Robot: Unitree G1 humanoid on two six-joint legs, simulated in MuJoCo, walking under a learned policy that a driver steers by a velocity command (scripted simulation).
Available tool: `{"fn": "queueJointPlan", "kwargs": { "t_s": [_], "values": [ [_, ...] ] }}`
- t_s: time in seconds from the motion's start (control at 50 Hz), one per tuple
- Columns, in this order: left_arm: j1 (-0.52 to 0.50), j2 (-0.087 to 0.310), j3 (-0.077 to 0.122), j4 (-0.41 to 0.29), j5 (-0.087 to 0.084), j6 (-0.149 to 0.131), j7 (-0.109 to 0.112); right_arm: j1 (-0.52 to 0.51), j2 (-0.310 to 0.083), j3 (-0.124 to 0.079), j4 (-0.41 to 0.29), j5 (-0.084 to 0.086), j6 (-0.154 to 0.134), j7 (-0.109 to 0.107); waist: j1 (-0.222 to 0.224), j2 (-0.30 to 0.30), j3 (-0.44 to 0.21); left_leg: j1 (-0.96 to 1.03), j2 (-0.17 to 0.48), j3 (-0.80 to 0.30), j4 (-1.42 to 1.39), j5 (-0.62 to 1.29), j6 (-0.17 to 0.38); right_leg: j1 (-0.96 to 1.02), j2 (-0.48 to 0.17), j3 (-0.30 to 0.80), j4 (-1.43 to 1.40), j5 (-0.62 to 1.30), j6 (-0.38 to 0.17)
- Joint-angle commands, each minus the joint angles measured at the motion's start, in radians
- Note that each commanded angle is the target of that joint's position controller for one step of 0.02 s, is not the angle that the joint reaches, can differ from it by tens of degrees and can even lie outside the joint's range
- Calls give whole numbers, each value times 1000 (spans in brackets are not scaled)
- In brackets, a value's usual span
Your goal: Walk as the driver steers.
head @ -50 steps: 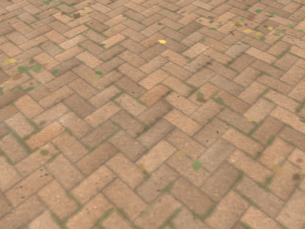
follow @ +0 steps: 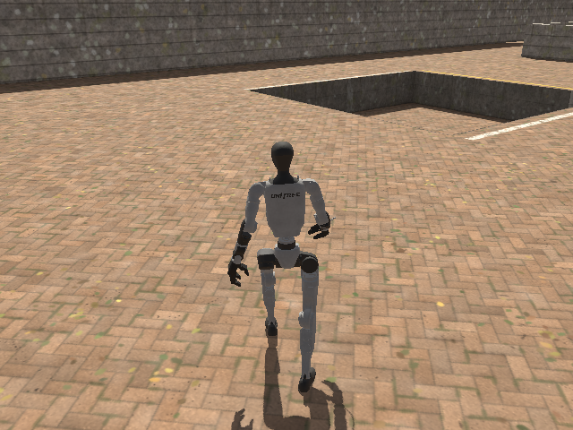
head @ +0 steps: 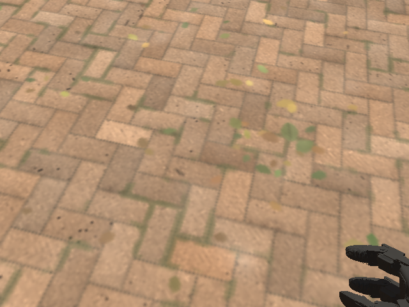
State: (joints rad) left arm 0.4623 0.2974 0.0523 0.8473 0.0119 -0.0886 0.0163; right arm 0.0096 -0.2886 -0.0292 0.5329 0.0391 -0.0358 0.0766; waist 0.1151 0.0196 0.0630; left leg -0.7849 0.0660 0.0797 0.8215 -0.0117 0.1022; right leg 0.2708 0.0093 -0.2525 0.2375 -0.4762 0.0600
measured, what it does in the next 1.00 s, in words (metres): walks ahead, turning right: left foot, then right foot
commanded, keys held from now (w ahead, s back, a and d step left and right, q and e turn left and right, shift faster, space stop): e+shift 1.00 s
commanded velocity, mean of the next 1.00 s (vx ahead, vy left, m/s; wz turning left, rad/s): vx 0.22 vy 0.00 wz -0.57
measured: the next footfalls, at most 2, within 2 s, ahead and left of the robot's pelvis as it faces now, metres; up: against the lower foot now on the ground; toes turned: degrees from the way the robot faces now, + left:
left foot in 0.06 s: +0.26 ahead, +0.07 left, +0.00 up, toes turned +6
right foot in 0.52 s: +0.42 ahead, -0.14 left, +0.00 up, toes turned -15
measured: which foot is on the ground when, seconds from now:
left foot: up 0.00-0.04, down 0.06-0.52, up 0.54-0.96, down 0.98-1.00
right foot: down 0.00-0.06, up 0.08-0.50, down 0.52-0.98, up 1.00-1.00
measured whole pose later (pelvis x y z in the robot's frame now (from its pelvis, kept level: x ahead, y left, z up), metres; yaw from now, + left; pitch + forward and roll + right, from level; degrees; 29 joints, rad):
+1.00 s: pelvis +0.39 -0.01 +0.03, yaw -38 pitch +2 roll +1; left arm 0.13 0.36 0.10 0.52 -0.02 0.07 0.03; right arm 0.10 -0.31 -0.08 0.77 0.00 -0.02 0.00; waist 0.00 -0.03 0.05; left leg -0.34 -0.07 -0.14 0.48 -0.16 -0.02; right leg -0.40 0.19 0.34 0.59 -0.23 -0.01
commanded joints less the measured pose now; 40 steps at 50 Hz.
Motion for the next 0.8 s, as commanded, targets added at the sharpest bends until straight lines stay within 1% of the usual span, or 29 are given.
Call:
{"fn": "queueJointPlan", "kwargs": {
  "t_s": [0.02, 0.04, 0.06, 0.08, 0.1, 0.12, 0.14, 0.16, 0.18, 0.22, 0.26, 0.3, 0.34, 0.36, 0.42, 0.46, 0.5, 0.52, 0.54, 0.56, 0.58, 0.6, 0.62, 0.64, 0.66, 0.68, 0.7, 0.74, 0.8],
  "values": [
    [-44, 267, 50, -65, -16, 6, 23, 148, -126, -59, -40, -14, -16, 5, -217, -141, -67, 501, -161, 81, -87, -71, 72, -256, -265, 73, 343, 1664, -99],
    [-86, 249, 38, -70, -26, 3, 16, 369, -167, -89, 17, -19, -11, -14, -341, -110, -153, 812, -133, -10, -249, 102, 125, -389, -247, 82, 581, 1558, -101],
    [-54, 145, 10, -86, -8, -8, 8, 437, -199, -86, 70, -28, -1, -40, -294, 97, -206, 1121, 35, -245, -232, 336, 148, -665, -104, 101, 970, 407, -79],
    [122, 60, -31, -96, 5, -37, -15, 409, -250, -70, 20, -72, -12, -55, -168, 276, -502, 1370, 315, -650, -130, 836, 292, -849, -15, 314, 1309, -207, -80],
    [33, 186, -3, -72, -61, -47, -21, 454, -187, -71, 39, -90, -12, -46, -282, 99, -645, 1308, 359, -711, -305, 588, 363, -858, 14, 472, 1360, -126, -78],
    [-83, 185, 1, -113, -94, -40, -12, 385, -193, -70, 60, -76, -27, -38, -238, -16, -433, 1090, 325, -596, -392, 432, 316, -890, -29, 422, 1288, -54, -68],
    [-135, 154, -2, -122, -85, -25, 2, 279, -152, -60, 70, -54, -43, -40, -176, -103, -242, 870, 284, -477, -438, 363, 252, -904, -83, 383, 1187, 18, -50],
    [-116, 139, 0, -98, -72, 5, 9, 214, -101, -42, 73, -52, -56, -40, -130, -90, -166, 718, 255, -374, -469, 378, 223, -847, -117, 374, 1139, 42, -34],
    [-66, 128, 5, -76, -63, 34, 10, 177, -82, -37, 78, -58, -64, -37, -93, -50, -125, 585, 229, -280, -519, 360, 198, -755, -136, 369, 1091, 75, -17],
    [-22, 84, 8, -54, -53, 69, 13, 132, -58, -33, 102, -66, -78, -35, -60, 2, -93, 458, 192, -143, -581, 392, 169, -679, -142, 348, 1014, 123, 11],
    [-66, 67, 11, -84, -42, 77, 17, 99, -72, -38, 120, -75, -81, -53, -52, 35, -72, 454, 172, -37, -599, 470, 151, -738, -137, 325, 945, 214, 31],
    [-102, 55, 11, -107, -33, 74, 9, 70, -74, -40, 126, -75, -67, -80, -52, 51, -80, 504, 133, 54, -588, 441, 123, -771, -141, 297, 811, 356, 34],
    [-151, 41, 7, -125, -26, 71, -10, 59, -80, -40, 128, -67, -45, -102, -80, 48, -91, 560, 113, 115, -564, 387, 109, -764, -130, 256, 666, 484, 28],
    [-181, 39, 6, -139, -23, 71, -20, 71, -90, -43, 134, -63, -34, -109, -99, 42, -96, 601, 128, 121, -550, 379, 108, -770, -126, 243, 607, 523, 21],
    [-228, 62, 16, -186, -25, 84, -52, 94, -121, -56, 151, -43, 0, -110, -125, 47, -93, 712, 193, 119, -489, 357, 102, -803, -121, 213, 507, 472, -11],
    [-229, 88, 29, -214, -25, 95, -68, 79, -132, -63, 150, -24, 19, -111, -116, 63, -83, 746, 229, 114, -421, 377, 80, -808, -108, 187, 485, 364, -44],
    [-153, 112, 48, -216, -26, 98, -70, 50, -130, -68, 143, -5, 30, -116, -72, 67, -100, 740, 225, 134, -267, 501, 35, -716, -51, 143, 424, 300, -95],
    [-51, 138, 66, -193, -23, 92, -60, 48, -117, -67, 145, 1, 35, -115, -20, 18, -139, 697, 180, 159, -92, 502, -8, -577, -3, 137, 327, 388, -140],
    [10, 241, 100, -197, -18, 85, -36, 73, -112, -66, 132, -15, 29, -110, 3, -166, -144, 516, 78, 156, 169, 173, -91, -414, -78, 344, 248, 931, -214],
    [-42, 328, 112, -224, 6, 80, -24, 145, -30, -45, 97, -66, 27, -95, -115, -398, -227, 165, -156, 78, 499, -661, -173, -184, -272, 770, 251, 1179, -422],
    [-68, 276, 96, -272, 20, 64, -38, 127, -90, -44, 107, -64, 20, -81, -66, -248, -399, 132, -166, -188, 594, -669, -155, -141, -333, 944, 144, 885, -471],
    [-130, 245, 90, -291, 5, 54, -44, 74, -112, -52, 100, -34, 16, -75, -74, -147, -336, 101, -133, -221, 577, -593, -127, -195, -320, 881, 106, 691, -432],
    [-179, 205, 82, -295, -28, 58, -38, 38, -103, -52, 103, -39, 16, -83, -97, -39, -240, 86, -103, -217, 500, -520, -119, -285, -271, 810, 88, 538, -374],
    [-225, 175, 73, -308, -45, 69, -25, 15, -107, -55, 103, -50, 21, -93, -116, -24, -179, 97, -80, -219, 410, -465, -118, -379, -241, 755, 79, 475, -338],
    [-254, 156, 68, -322, -42, 79, -9, 6, -106, -57, 103, -51, 26, -96, -134, -52, -168, 157, -75, -222, 328, -427, -121, -441, -195, 712, 73, 452, -309],
    [-270, 155, 69, -334, -32, 89, 1, 8, -94, -55, 111, -49, 29, -95, -139, -74, -169, 194, -94, -212, 256, -396, -132, -463, -157, 681, 76, 468, -288],
    [-265, 163, 75, -339, -24, 96, 10, 12, -74, -50, 122, -45, 28, -94, -135, -82, -180, 211, -113, -204, 186, -380, -145, -455, -139, 666, 86, 508, -279],
    [-238, 186, 86, -339, -24, 107, 26, 12, -56, -45, 136, -38, 27, -97, -122, -93, -210, 230, -135, -214, 88, -364, -171, -431, -134, 678, 108, 550, -276],
    [-256, 195, 92, -354, -29, 125, 36, 14, -63, -48, 151, -32, 31, -98, -111, -134, -214, 274, -149, -226, -7, -301, -185, -468, -111, 708, 114, 424, -250]
  ]
}}
Velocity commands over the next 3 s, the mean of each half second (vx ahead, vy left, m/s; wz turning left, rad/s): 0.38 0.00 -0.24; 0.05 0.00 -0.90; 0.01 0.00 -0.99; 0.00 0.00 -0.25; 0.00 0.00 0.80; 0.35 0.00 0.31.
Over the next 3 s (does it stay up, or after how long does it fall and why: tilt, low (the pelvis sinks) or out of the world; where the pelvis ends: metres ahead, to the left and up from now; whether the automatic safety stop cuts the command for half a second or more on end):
stays up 0.51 -0.11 0.04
